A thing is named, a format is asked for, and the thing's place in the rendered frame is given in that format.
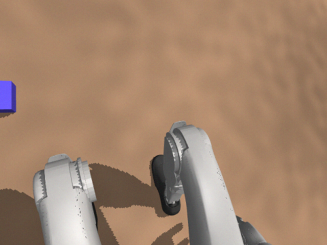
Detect right robot hand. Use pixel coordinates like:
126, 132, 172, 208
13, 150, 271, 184
236, 216, 266, 245

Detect small box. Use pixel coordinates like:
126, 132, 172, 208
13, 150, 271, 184
0, 81, 16, 113

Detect right robot foot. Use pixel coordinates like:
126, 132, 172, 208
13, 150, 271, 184
151, 155, 180, 215

